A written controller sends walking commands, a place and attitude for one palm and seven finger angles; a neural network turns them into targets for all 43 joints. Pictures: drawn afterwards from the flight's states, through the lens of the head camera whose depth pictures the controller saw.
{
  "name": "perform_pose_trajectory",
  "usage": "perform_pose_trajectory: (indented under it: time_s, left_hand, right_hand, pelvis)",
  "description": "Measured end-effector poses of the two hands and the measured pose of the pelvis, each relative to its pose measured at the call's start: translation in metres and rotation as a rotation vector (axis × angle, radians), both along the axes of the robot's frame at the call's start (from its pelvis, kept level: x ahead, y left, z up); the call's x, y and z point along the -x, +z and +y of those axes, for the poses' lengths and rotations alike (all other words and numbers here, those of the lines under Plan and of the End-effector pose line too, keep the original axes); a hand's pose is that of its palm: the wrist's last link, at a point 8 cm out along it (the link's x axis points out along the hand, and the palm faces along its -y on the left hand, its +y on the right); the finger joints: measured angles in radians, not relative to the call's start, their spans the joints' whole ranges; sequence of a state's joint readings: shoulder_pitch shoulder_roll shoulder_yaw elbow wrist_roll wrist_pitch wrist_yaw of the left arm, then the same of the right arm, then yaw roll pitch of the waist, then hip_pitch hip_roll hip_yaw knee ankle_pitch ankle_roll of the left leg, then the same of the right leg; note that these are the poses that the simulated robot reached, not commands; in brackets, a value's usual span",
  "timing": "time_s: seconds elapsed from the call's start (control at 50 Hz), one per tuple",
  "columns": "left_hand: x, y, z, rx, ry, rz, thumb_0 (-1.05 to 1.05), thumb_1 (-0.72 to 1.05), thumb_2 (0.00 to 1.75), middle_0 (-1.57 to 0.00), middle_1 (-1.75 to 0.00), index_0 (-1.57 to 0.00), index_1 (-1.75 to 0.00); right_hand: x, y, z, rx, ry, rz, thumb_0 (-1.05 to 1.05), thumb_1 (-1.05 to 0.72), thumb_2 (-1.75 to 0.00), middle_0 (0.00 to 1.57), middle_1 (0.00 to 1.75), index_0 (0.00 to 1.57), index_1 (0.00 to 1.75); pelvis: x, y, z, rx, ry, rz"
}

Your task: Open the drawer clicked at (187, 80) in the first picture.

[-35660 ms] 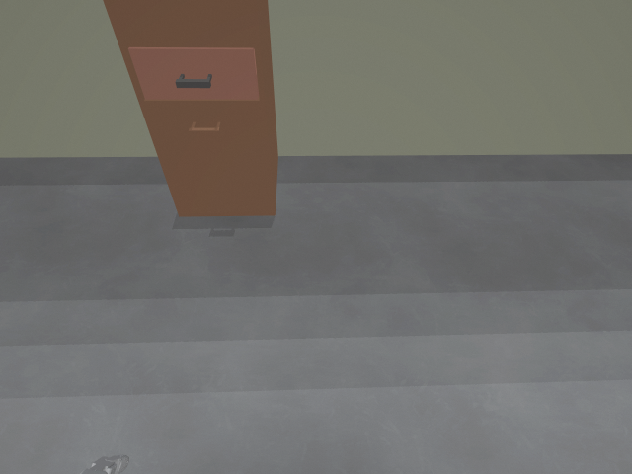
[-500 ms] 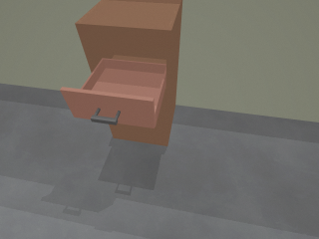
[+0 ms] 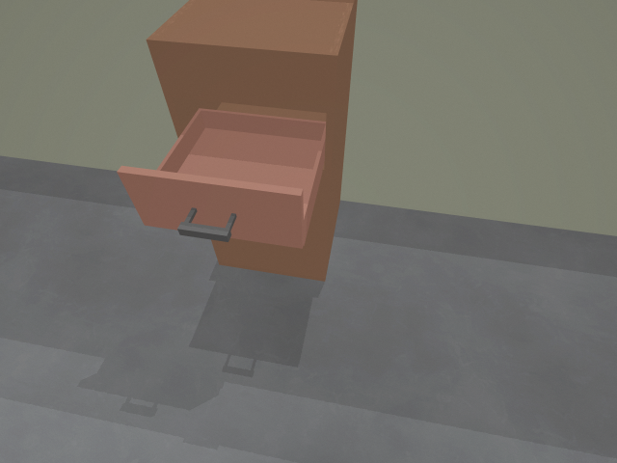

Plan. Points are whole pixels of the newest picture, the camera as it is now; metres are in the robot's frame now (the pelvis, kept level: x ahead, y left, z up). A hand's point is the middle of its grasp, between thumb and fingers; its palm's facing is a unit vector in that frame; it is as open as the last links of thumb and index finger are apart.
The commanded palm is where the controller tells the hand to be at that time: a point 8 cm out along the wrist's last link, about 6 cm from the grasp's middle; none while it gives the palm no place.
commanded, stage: look to check the result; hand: left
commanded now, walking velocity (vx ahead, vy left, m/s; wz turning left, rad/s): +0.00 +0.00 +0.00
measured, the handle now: (208, 223) +0.58 +0.25 -0.12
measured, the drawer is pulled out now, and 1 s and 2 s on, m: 0.29 0.29 0.29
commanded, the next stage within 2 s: stand and wait in 0.36 s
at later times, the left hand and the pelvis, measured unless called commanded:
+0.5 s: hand out of the picture +0.00 +0.15 -0.17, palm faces +0.04 -0.98 -0.19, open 7.3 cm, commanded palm none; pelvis +0.01 -0.01 +0.00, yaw +0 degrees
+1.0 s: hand out of the picture +0.01 +0.14 -0.17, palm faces +0.05 -0.98 -0.19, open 7.3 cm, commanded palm none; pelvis +0.02 -0.02 +0.00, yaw +0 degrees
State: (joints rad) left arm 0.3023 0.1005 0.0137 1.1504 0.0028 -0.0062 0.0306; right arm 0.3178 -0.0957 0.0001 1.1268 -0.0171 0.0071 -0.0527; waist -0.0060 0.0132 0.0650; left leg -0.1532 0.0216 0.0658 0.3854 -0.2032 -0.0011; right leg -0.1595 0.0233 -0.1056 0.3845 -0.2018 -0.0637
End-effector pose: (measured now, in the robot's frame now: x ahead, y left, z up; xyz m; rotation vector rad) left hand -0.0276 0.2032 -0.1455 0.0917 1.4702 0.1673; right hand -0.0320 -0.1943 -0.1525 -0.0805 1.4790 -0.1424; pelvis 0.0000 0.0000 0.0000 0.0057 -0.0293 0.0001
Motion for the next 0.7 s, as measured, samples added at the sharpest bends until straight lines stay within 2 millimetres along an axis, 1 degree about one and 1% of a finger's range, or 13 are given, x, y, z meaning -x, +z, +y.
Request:
perform_pose_trajectory:
  time_s: [0.24,0.38,0.56,0.7]
  left_hand:
    - [-0.009,0.002,0.002,-0.012,-0.005,-0.013,0.00,0.91,0.90,-0.20,-0.30,-0.20,-0.30]
    - [-0.017,0.003,0.001,-0.019,-0.012,-0.021,0.01,0.91,0.90,-0.20,-0.30,-0.20,-0.30]
    - [-0.022,0.004,0.000,-0.028,-0.014,-0.015,0.01,0.91,0.90,-0.20,-0.30,-0.20,-0.30]
    - [-0.025,0.004,-0.004,-0.030,-0.013,-0.016,0.01,0.92,0.90,-0.20,-0.30,-0.20,-0.30]
  right_hand:
    - [-0.011,-0.001,0.001,-0.011,0.004,-0.012,0.00,-0.91,-0.90,0.20,0.30,0.20,0.30]
    - [-0.011,-0.002,-0.001,-0.015,0.002,-0.003,0.00,-0.91,-0.90,0.20,0.30,0.20,0.30]
    - [-0.009,-0.003,-0.006,-0.014,0.000,0.017,0.00,-0.91,-0.90,0.20,0.30,0.20,0.30]
    - [-0.012,-0.002,-0.012,-0.009,0.001,0.021,0.00,-0.91,-0.90,0.20,0.30,0.20,0.30]
  pelvis:
    - [-0.005,0.000,-0.002,0.000,0.000,0.000]
    - [-0.007,0.000,-0.003,-0.002,0.000,0.002]
    - [-0.011,0.000,-0.007,-0.004,-0.001,0.006]
    - [-0.015,0.000,-0.011,-0.004,0.000,0.005]
